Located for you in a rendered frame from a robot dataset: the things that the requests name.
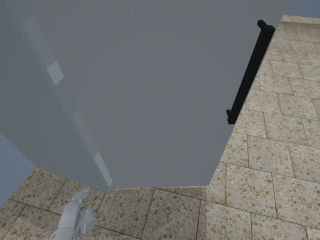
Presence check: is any robot left forearm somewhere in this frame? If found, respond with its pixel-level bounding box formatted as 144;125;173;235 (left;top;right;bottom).
50;227;77;240

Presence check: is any handle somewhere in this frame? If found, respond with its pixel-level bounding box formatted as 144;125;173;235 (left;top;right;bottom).
226;20;275;125

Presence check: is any left robot hand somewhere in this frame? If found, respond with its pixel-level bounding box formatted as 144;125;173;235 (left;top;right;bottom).
57;188;96;236

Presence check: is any fridge door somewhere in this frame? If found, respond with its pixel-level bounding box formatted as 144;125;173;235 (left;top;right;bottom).
28;0;290;189

